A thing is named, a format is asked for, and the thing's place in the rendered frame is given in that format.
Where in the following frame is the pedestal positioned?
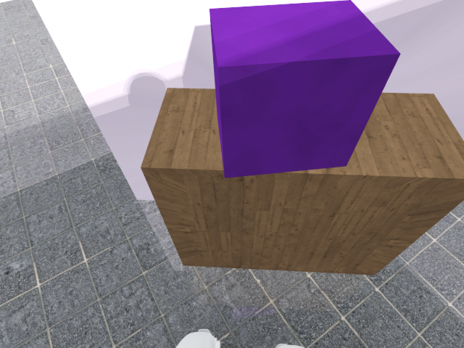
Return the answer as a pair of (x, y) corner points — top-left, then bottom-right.
(141, 88), (464, 275)

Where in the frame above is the robot left thigh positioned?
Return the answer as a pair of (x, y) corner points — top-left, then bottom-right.
(176, 332), (220, 348)

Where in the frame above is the carton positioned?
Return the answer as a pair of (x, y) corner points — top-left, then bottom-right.
(210, 0), (400, 178)

